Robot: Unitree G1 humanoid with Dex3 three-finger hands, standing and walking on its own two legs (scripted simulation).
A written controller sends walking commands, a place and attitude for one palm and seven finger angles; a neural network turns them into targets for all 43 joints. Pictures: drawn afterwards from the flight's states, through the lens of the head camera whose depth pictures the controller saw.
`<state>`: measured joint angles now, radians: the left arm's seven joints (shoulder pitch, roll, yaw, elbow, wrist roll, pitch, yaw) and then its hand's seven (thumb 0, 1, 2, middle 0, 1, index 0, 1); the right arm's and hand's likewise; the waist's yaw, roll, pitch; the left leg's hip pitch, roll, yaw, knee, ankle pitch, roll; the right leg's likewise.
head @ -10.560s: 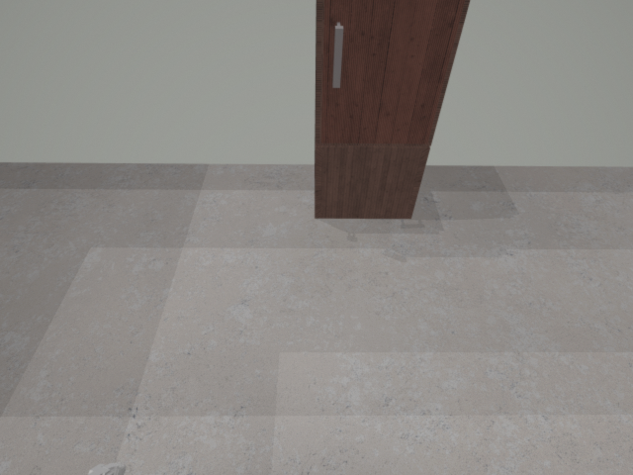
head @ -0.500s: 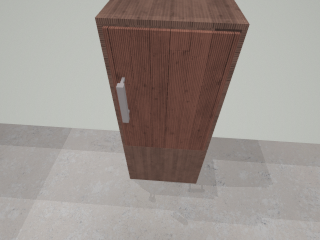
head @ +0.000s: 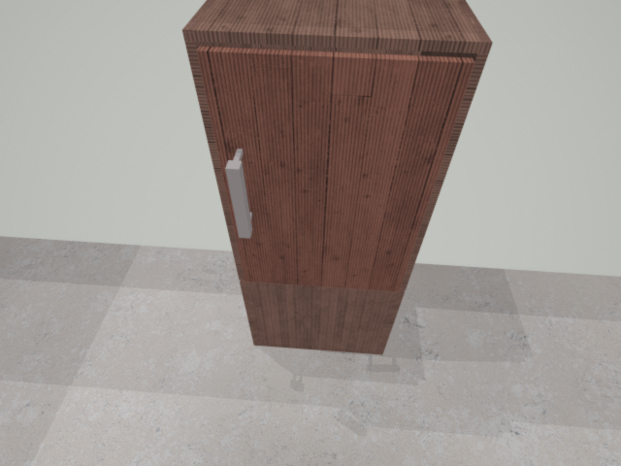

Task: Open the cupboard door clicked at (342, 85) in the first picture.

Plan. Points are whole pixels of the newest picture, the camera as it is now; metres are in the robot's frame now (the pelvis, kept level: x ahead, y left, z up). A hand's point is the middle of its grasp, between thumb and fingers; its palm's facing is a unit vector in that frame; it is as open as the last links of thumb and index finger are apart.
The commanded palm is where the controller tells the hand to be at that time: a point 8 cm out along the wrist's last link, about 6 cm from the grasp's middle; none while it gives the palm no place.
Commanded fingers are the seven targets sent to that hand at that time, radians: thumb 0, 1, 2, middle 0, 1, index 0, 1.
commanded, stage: come to a stop and stand still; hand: left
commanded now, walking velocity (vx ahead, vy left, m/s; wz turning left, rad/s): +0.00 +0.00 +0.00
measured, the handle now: (242, 195) +0.58 +0.17 -0.01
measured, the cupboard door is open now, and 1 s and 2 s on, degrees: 0 0 0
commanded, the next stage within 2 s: look again from close up in 0.80 s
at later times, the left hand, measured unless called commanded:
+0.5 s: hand out of the picture +0.05 +0.19 -0.16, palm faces +0.01 -0.97 -0.25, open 7.4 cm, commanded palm none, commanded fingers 0.00 0.90 0.90 -0.20 -0.30 -0.20 -0.30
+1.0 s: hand out of the picture +0.01 +0.18 -0.17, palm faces +0.03 -0.98 -0.21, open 7.4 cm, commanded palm none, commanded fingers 0.00 0.90 0.90 -0.20 -0.30 -0.20 -0.30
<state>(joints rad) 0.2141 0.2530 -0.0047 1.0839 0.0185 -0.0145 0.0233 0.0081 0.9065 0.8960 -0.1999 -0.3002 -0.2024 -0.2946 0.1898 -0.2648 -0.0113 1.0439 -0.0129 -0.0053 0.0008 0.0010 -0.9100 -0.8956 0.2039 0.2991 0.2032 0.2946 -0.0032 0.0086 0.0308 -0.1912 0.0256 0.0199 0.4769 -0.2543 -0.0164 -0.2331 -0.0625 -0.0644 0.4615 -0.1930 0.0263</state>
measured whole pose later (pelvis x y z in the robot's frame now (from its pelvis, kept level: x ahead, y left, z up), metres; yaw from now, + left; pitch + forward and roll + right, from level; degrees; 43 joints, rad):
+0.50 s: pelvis +0.00 -0.01 +0.00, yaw +0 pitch -2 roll +1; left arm 0.21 0.22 0.00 1.07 0.02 -0.01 0.01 0.01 0.91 0.90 -0.20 -0.30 -0.20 -0.29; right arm 0.25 -0.21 0.00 1.06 -0.02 -0.01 -0.01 0.00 -0.91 -0.90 0.20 0.30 0.20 0.29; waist 0.00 0.01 0.02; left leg -0.18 0.02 0.01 0.46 -0.25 -0.03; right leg -0.24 -0.07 -0.07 0.50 -0.22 0.01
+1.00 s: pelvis +0.00 -0.01 +0.00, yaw +1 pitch -2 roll +0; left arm 0.25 0.20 0.01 1.11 0.01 0.00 0.01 0.01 0.91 0.90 -0.20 -0.30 -0.20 -0.29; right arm 0.26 -0.17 0.01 1.11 -0.02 -0.01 -0.01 0.00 -0.91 -0.90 0.20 0.30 0.20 0.29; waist 0.01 -0.01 0.03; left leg -0.17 0.03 0.00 0.43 -0.23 -0.03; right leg -0.22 -0.05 -0.08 0.45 -0.19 0.01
